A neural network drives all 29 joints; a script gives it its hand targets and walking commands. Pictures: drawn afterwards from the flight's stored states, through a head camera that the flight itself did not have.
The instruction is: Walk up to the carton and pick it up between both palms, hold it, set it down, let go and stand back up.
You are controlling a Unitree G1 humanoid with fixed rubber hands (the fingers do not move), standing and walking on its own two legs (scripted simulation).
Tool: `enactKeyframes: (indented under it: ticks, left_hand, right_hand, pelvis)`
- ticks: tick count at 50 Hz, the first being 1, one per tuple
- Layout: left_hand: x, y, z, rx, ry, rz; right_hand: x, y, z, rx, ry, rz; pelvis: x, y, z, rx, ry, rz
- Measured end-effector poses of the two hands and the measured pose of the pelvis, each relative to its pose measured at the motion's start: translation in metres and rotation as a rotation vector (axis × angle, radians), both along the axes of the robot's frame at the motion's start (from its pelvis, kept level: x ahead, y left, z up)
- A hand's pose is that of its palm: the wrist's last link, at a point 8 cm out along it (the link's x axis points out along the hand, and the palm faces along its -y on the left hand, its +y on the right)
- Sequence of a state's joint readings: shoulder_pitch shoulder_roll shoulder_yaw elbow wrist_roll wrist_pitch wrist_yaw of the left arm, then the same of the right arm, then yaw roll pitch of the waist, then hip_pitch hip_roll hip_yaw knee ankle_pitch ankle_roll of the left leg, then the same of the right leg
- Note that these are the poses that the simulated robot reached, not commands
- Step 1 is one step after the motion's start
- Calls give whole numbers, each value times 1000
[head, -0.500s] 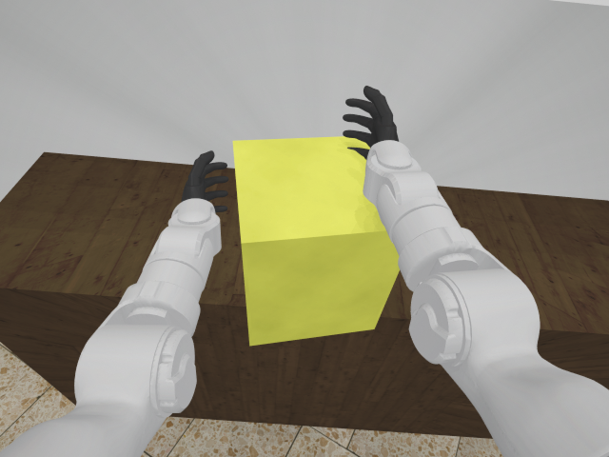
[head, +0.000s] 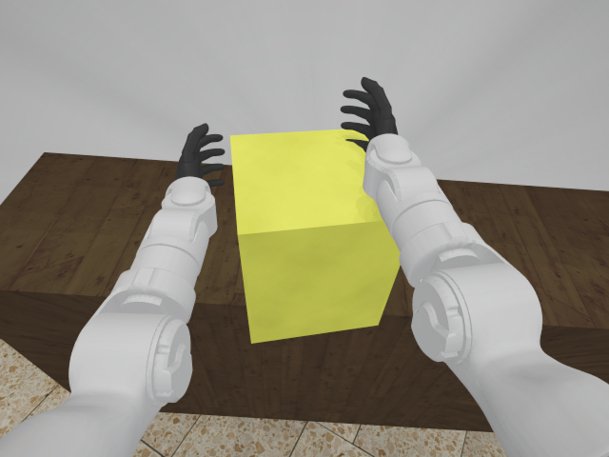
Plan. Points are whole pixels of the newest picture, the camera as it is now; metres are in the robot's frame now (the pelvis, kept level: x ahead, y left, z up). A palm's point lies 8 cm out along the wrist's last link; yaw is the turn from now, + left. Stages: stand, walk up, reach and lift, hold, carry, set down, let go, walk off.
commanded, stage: set down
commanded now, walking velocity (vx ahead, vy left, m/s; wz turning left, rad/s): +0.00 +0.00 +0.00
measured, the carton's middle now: (309, 236) +0.44 +0.02 +0.03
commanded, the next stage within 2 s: none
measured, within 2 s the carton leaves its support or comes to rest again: neither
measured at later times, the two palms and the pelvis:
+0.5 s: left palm (197, 199) +0.43 +0.18 +0.11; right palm (376, 135) +0.48 -0.05 +0.20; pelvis +0.01 -0.01 +0.00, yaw +0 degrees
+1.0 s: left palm (198, 213) +0.41 +0.18 +0.10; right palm (378, 139) +0.47 -0.05 +0.20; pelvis +0.00 -0.01 +0.00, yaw -1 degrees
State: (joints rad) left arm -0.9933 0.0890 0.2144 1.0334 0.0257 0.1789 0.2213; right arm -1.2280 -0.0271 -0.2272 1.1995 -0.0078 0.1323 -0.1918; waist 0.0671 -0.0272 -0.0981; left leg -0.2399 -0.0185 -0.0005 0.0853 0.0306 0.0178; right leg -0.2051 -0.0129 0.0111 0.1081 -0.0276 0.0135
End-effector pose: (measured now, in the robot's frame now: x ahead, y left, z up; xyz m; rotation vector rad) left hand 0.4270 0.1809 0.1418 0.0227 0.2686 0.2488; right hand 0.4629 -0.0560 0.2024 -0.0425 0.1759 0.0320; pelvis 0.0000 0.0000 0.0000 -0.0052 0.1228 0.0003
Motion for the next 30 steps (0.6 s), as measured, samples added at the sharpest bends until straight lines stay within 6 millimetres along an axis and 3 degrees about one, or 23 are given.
enactKeyframes:
  ticks: [17,30]
  left_hand:
    - [10,1,-12,16,10,19]
    - [-6,-3,-36,1,67,18]
  right_hand:
    - [16,4,0,-15,-20,4]
    - [11,3,-1,-16,-37,12]
  pelvis:
    - [10,-5,0,0,37,5]
    - [3,-8,0,0,25,-4]
